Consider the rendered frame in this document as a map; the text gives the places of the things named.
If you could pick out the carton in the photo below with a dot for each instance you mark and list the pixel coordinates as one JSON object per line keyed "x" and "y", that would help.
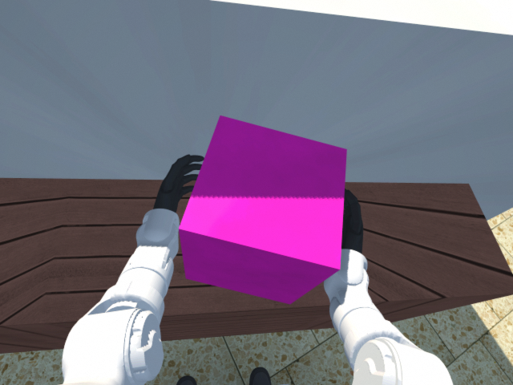
{"x": 266, "y": 212}

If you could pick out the left robot forearm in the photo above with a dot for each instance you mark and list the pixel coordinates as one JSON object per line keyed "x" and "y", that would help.
{"x": 146, "y": 277}

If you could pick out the right robot forearm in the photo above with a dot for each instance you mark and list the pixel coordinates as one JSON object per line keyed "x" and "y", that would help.
{"x": 356, "y": 319}

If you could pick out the robot left upper arm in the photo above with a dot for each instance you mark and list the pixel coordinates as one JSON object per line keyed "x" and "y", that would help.
{"x": 121, "y": 347}

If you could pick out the pedestal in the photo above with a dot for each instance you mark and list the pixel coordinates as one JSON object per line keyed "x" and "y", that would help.
{"x": 65, "y": 242}

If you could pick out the robot left hand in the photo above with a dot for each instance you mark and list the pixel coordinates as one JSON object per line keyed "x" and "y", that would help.
{"x": 171, "y": 189}

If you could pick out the right robot foot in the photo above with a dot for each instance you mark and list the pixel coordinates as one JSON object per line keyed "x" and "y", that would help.
{"x": 259, "y": 376}

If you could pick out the robot right upper arm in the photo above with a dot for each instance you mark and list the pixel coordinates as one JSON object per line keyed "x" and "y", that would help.
{"x": 384, "y": 362}

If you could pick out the robot right hand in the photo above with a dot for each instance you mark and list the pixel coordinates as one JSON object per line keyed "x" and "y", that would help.
{"x": 352, "y": 228}

